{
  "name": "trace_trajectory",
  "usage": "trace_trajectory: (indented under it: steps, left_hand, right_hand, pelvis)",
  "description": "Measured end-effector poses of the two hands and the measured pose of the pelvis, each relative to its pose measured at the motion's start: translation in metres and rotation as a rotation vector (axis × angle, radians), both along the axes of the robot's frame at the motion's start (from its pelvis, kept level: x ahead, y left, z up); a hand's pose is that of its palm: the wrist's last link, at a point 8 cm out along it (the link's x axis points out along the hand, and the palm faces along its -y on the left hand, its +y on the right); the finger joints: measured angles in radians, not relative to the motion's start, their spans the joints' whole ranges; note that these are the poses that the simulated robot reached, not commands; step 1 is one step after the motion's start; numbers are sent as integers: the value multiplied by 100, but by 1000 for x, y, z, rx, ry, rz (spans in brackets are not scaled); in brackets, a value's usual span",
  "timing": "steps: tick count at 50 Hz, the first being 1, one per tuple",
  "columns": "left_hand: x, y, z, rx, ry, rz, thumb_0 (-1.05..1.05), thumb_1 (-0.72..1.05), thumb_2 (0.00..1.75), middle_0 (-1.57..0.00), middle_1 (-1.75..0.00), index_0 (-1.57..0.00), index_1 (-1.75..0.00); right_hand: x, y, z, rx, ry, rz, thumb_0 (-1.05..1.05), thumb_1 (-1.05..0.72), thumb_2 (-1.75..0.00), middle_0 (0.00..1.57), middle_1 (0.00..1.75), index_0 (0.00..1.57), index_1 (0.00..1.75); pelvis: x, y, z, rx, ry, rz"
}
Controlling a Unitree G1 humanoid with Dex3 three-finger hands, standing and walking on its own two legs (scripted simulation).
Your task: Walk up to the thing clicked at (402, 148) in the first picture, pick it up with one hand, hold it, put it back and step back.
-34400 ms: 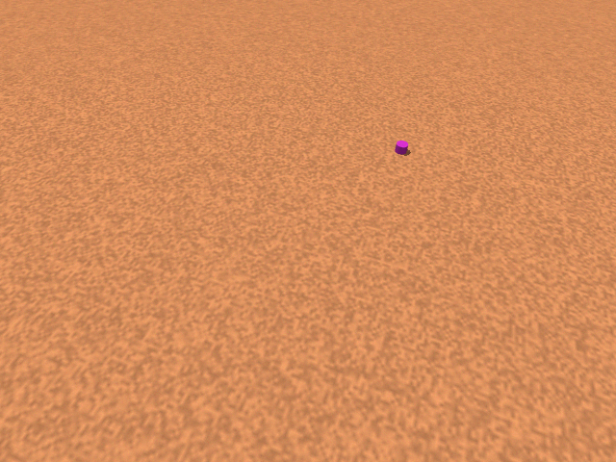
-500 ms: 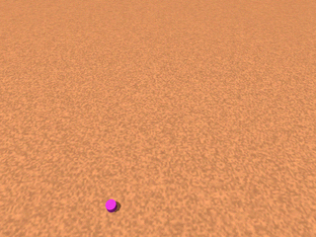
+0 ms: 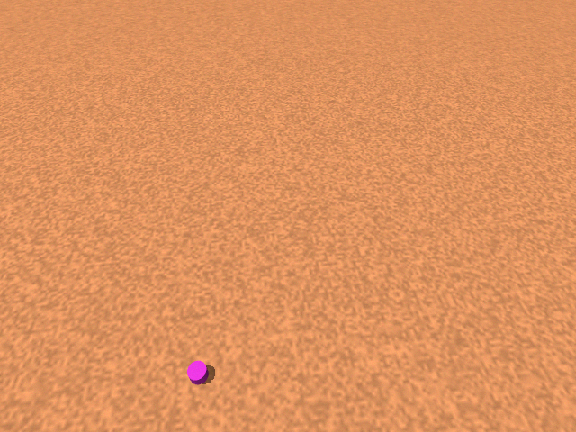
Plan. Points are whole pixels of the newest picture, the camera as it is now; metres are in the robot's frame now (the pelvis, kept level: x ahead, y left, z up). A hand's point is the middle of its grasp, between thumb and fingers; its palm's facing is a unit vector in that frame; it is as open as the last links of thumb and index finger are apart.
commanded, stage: stand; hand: left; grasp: from above
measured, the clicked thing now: (198, 372) +0.46 +0.29 -0.76
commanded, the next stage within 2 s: step back in 1.24 s
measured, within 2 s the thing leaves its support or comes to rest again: neither
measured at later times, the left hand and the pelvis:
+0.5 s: hand out of the picture +0.09 +0.24 -0.16, palm faces +0.00 -0.95 -0.33, open 7.4 cm; pelvis +0.02 +0.00 +0.00, yaw +0 degrees
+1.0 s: hand out of the picture +0.10 +0.24 -0.16, palm faces -0.01 -0.94 -0.33, open 7.4 cm; pelvis +0.01 -0.01 +0.00, yaw -1 degrees
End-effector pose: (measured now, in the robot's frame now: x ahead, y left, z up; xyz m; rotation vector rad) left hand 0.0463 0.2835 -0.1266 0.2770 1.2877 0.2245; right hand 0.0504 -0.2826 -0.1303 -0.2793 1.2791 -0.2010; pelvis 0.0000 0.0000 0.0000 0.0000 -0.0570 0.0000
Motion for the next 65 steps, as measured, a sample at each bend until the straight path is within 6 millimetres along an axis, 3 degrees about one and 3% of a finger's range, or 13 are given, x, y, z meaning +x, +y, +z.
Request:
trace_trajectory:
  steps: [33, 65]
  left_hand:
    - [48, -2, 5, 3, -50, -34, 1, 90, 90, -20, -30, -20, -30]
    - [35, 4, 4, 12, -36, -41, 1, 90, 90, -20, -30, -20, -30]
  right_hand:
    - [32, -12, 6, -17, -29, -1, 0, -90, -90, 20, 30, 21, 30]
    - [16, -18, 6, -15, -7, -16, 0, -90, -90, 20, 30, 21, 30]
  pelvis:
    - [18, -4, 1, 0, 19, -9]
    - [7, -7, 0, -3, 27, -14]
